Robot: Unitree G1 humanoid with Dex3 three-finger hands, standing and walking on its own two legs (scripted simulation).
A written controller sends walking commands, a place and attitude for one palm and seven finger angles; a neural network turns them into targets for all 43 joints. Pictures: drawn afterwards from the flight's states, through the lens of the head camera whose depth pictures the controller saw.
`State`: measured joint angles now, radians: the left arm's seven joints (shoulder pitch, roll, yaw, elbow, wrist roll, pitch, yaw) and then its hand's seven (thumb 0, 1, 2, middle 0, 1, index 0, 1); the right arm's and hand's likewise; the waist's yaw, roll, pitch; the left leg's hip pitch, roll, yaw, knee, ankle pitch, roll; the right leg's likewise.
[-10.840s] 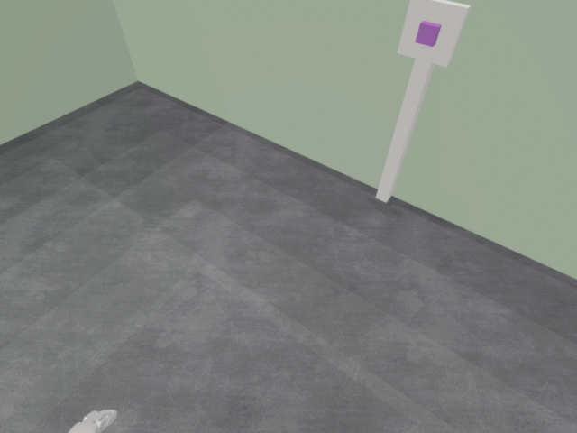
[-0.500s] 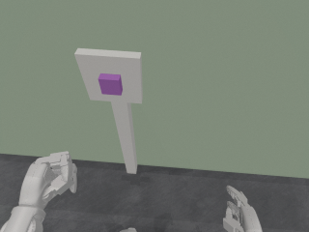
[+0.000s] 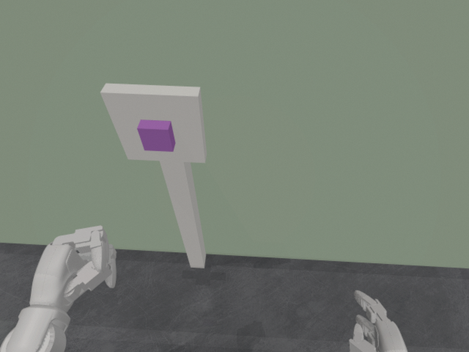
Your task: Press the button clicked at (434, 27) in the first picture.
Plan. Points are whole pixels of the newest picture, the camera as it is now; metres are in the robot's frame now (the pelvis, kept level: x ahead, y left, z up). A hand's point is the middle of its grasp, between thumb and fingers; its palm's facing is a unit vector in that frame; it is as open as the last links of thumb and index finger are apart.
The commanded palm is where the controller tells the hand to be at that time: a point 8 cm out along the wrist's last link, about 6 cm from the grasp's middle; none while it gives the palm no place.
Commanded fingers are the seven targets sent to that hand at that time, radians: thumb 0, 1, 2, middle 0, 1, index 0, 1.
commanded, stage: aim a knuckle at the button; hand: left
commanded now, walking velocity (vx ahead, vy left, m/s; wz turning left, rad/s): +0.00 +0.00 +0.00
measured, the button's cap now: (157, 134) +0.50 +0.19 +0.08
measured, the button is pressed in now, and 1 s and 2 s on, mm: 0 0 0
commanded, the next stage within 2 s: none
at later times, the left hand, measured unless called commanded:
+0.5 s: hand (133, 232) +0.29 +0.18 +0.07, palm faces +0.00 -1.00 -0.05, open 3.1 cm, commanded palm +0.26 +0.24 +0.07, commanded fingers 0.00 0.90 0.90 -1.30 -1.50 -1.30 -1.50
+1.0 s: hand (153, 201) +0.36 +0.17 +0.05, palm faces -0.01 -1.00 -0.03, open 3.1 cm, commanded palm +0.34 +0.22 +0.05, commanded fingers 0.00 0.90 0.90 -1.30 -1.50 -1.30 -1.50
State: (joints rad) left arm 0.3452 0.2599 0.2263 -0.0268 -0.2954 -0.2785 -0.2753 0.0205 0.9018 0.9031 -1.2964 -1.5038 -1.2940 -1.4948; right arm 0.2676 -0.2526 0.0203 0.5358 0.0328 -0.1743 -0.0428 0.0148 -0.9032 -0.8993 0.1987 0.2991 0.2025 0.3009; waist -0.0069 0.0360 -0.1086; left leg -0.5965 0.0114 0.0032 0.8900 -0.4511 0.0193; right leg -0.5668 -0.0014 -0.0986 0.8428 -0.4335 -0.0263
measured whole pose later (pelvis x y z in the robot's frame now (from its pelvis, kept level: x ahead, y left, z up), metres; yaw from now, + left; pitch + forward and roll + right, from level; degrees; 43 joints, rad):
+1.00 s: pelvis -0.01 -0.01 +0.00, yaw -1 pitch +13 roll -1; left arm -0.26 0.27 0.23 0.55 -0.22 -0.34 -0.21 0.02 0.90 0.90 -1.30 -1.50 -1.30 -1.49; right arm 0.27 -0.25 0.02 0.61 0.03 -0.08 -0.03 0.01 -0.90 -0.90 0.20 0.30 0.20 0.30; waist -0.05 0.02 -0.09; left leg -0.68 0.01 0.03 0.90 -0.44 0.01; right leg -0.67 0.00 -0.08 0.88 -0.43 -0.03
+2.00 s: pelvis -0.01 +0.00 -0.01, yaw -2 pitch +16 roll -1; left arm -0.50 0.29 0.27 0.81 -0.17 -0.42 -0.16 0.02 0.90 0.90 -1.30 -1.50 -1.29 -1.49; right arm 0.31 -0.25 0.01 0.60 0.01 0.02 -0.01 0.01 -0.91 -0.90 0.20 0.30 0.20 0.30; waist -0.08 0.01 -0.11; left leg -0.79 0.02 0.04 0.96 -0.45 0.03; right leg -0.78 0.01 -0.06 0.93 -0.43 -0.02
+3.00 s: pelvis -0.02 +0.00 -0.02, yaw -2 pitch +18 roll -2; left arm -0.76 0.37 0.32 1.10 -0.11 -0.47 -0.15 -0.03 0.82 0.94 -1.30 -1.50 -1.32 -1.49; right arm 0.36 -0.26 0.02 0.66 0.00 0.04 -0.01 0.01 -0.91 -0.90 0.20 0.30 0.20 0.30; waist -0.13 0.02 -0.10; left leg -0.88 0.03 0.02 1.01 -0.45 0.02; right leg -0.86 0.01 -0.08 0.97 -0.42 -0.03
